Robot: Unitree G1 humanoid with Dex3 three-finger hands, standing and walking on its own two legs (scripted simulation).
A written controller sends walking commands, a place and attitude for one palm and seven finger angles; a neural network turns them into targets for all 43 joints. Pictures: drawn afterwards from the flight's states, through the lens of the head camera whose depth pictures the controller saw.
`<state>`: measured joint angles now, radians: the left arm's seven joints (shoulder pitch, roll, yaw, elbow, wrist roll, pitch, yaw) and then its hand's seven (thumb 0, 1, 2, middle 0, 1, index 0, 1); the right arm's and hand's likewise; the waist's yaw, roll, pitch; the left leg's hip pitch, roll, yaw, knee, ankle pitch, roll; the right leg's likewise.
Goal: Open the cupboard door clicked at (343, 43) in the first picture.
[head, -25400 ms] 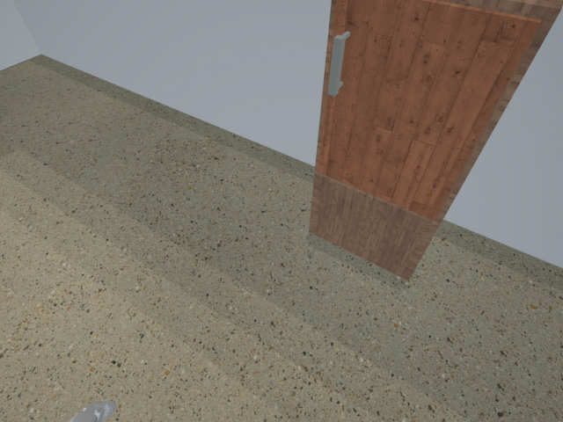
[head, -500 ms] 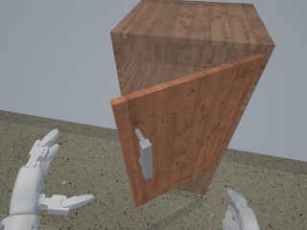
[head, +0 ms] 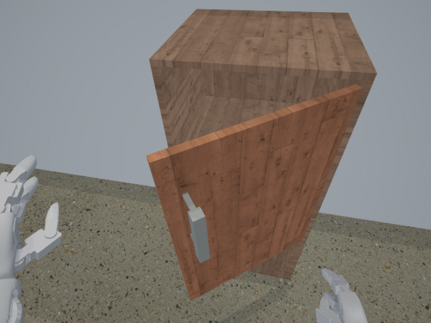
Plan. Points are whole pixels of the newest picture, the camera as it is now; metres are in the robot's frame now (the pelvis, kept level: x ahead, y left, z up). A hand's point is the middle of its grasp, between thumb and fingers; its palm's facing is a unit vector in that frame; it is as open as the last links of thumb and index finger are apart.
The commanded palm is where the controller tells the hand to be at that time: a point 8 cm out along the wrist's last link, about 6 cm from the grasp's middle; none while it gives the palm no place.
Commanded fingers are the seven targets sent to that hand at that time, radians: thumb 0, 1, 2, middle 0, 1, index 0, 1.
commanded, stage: draw the hand back to the body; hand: left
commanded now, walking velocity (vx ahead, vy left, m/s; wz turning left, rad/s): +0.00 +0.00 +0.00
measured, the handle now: (195, 228) +0.27 +0.08 +0.05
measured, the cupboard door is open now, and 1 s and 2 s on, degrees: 39 39 39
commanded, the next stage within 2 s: step back with the hand held close in 0.32 s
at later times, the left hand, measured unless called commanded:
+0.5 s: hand (53, 238) +0.18 +0.25 +0.16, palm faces +0.45 -0.80 -0.40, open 7.5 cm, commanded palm +0.13 +0.29 +0.17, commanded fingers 0.00 0.90 0.90 -0.20 -0.30 -0.20 -0.30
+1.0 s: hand (16, 276) +0.12 +0.27 +0.15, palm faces +0.39 -0.78 -0.49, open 7.4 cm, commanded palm +0.07 +0.31 +0.17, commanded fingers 0.00 0.90 0.90 -0.20 -0.30 -0.20 -0.30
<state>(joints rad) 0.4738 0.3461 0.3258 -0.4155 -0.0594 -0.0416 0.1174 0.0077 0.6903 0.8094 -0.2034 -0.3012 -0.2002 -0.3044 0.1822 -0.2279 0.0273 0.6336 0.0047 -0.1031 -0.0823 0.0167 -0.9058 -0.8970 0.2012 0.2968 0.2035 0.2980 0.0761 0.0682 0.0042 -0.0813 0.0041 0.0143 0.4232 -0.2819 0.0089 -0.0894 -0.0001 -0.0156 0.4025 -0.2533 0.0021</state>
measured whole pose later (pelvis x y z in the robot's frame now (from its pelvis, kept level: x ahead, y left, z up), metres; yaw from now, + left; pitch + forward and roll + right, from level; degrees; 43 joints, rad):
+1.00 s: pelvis -0.08 +0.02 -0.01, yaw -2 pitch -1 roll +0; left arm 0.55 0.40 0.40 -0.48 -0.02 -0.17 0.14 0.01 0.88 0.89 -0.21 -0.30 -0.21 -0.30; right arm 0.19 -0.23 0.00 0.55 0.02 -0.03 -0.09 0.02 -0.91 -0.90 0.20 0.30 0.20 0.30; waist 0.01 0.01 0.02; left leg -0.31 -0.01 0.06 0.53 -0.21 0.04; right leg -0.33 -0.02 0.03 0.51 -0.17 0.03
